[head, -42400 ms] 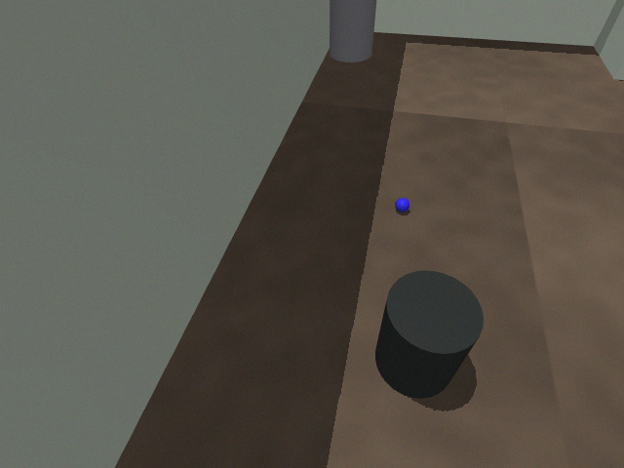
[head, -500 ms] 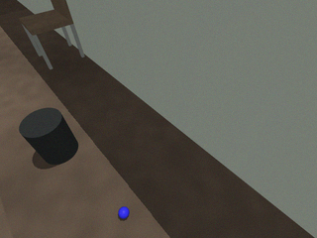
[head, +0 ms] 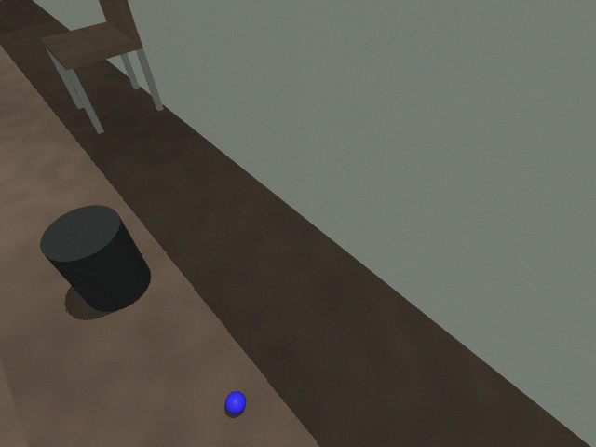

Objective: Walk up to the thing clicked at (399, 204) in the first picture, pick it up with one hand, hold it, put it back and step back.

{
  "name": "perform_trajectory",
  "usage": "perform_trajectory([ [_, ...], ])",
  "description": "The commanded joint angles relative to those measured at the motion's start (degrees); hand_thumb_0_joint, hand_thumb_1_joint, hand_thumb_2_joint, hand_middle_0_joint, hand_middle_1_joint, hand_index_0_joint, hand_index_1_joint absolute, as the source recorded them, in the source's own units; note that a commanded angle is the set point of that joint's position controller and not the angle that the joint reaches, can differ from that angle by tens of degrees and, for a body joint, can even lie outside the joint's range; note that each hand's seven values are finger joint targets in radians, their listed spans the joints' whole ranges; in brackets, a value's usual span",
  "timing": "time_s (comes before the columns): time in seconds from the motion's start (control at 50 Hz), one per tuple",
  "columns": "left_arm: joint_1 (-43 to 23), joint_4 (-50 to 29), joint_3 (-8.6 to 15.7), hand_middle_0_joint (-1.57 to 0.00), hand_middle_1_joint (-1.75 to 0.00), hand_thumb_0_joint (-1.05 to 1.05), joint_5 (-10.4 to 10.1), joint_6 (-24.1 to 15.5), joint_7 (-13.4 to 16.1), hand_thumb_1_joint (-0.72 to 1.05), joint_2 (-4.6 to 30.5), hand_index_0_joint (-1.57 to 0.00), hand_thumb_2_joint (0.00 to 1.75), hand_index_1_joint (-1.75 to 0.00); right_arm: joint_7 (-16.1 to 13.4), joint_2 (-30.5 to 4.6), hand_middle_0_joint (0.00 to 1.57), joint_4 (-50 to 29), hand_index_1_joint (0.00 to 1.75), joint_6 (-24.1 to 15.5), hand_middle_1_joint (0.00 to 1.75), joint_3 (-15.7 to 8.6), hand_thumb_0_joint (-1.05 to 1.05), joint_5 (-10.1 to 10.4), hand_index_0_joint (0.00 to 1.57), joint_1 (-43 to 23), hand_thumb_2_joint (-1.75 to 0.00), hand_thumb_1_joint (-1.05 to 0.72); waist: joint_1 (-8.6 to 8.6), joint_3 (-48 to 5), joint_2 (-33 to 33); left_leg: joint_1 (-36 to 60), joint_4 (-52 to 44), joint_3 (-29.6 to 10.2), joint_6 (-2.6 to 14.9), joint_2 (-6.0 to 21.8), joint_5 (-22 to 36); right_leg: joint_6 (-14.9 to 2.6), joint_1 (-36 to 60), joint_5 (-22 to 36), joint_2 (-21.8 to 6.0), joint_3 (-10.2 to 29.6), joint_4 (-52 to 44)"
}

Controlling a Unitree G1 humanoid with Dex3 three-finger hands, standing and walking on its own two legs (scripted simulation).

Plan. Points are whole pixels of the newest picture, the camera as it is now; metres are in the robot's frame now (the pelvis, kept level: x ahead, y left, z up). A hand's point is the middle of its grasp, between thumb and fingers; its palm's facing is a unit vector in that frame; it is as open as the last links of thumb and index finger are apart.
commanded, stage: stand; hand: left
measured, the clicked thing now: (235, 402) +0.40 +0.25 -0.75
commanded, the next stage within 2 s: none
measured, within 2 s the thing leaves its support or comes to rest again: neither
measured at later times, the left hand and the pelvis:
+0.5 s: hand out of the picture +0.06 +0.25 -0.16, palm faces -0.02 -0.94 -0.34, open 7.4 cm; pelvis -0.01 +0.00 +0.00, yaw +0 degrees
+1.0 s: hand out of the picture +0.06 +0.25 -0.16, palm faces -0.02 -0.94 -0.34, open 7.4 cm; pelvis -0.01 +0.00 +0.00, yaw +0 degrees
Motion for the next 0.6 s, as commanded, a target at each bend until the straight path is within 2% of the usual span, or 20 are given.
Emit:
perform_trajectory([
  [0.0,-2.5,-3.5,2.1,-0.20,-0.30,0.00,-0.5,-1.6,0.9,0.90,12.4,-0.20,0.90,-0.30,-0.8,-12.6,0.20,-3.6,0.30,-1.5,0.30,-2.0,0.00,0.3,0.20,-3.4,-0.90,-0.90,-0.14,-4.4,0.1,2.5,-2.6,-4.9,1.66,6.8,16.7,-1.99,0.3,12.6,-6.0,4.5,-3.3],
  [0.06,-2.2,-3.5,2.0,-0.20,-0.30,0.00,-0.2,-1.7,0.9,0.90,12.4,-0.20,0.90,-0.30,-0.8,-12.3,0.20,-3.6,0.30,-1.4,0.30,-1.9,0.00,0.4,0.20,-3.5,-0.90,-0.90,-0.49,-5.6,0.0,3.7,-2.5,-4.4,1.64,6.8,16.4,-1.90,0.7,13.6,-6.0,4.2,-3.5],
  [0.14,-2.4,-3.4,1.9,-0.20,-0.30,0.00,-0.3,-1.6,0.8,0.90,12.2,-0.20,0.90,-0.30,-0.7,-12.5,0.20,-3.6,0.30,-1.1,0.30,-1.8,0.00,0.3,0.20,-3.7,-0.90,-0.90,-0.60,-4.4,0.5,2.5,-3.8,-4.4,1.52,6.4,11.1,-1.97,0.1,9.5,-5.9,4.4,-4.4],
  [0.22,-2.4,-3.5,1.9,-0.20,-0.30,0.00,-0.2,-1.7,0.7,0.90,12.6,-0.20,0.90,-0.30,-0.6,-12.4,0.20,-3.5,0.30,-1.2,0.30,-1.7,0.00,0.2,0.20,-3.7,-0.90,-0.90,-0.53,-4.4,0.1,2.7,-3.9,-4.5,1.44,6.5,10.9,-2.06,-0.2,8.9,-5.9,4.5,-4.7],
  [0.26,-1.9,-3.4,1.8,-0.20,-0.30,0.00,-0.2,-1.6,0.6,0.90,12.3,-0.20,0.90,-0.30,-0.5,-12.4,0.20,-3.7,0.30,-1.1,0.30,-1.6,0.00,0.3,0.20,-4.3,-0.90,-0.90,-0.49,-3.1,0.7,2.2,-4.4,-4.5,1.36,6.3,7.8,-1.74,-1.4,6.3,-5.7,4.6,-5.4],
  [0.44,-1.7,-3.9,1.7,-0.20,-0.30,0.00,-0.2,-1.7,0.6,0.90,12.7,-0.20,0.90,-0.30,-0.4,-12.4,0.20,-3.4,0.30,-1.3,0.30,-1.7,0.00,0.1,0.20,-3.7,-0.90,-0.90,-0.38,-4.0,0.4,2.3,-4.2,-4.9,1.44,6.7,9.6,-2.07,-0.9,7.4,-5.9,4.8,-4.9],
  [0.5,-1.9,-3.8,1.8,-0.20,-0.30,0.00,-0.2,-1.5,0.6,0.90,12.7,-0.20,0.90,-0.30,-0.5,-12.4,0.20,-3.2,0.30,-1.2,0.30,-1.6,0.00,0.1,0.20,-2.8,-0.90,-0.90,-0.67,-3.3,0.8,1.4,-4.6,-4.5,1.48,6.3,6.5,-2.19,-1.2,5.9,-6.1,5.3,-5.4],
  [0.58,-1.3,-3.6,1.8,-0.20,-0.30,0.00,-0.2,-1.3,0.5,0.90,12.4,-0.20,0.90,-0.30,-0.5,-12.9,0.20,-3.2,0.30,-1.2,0.30,-1.8,0.00,0.1,0.20,-3.0,-0.90,-0.90,-0.23,-2.7,0.4,0.7,-5.2,-5.1,1.48,6.4,4.4,-2.20,-1.7,3.1,-5.7,4.7,-5.2],
])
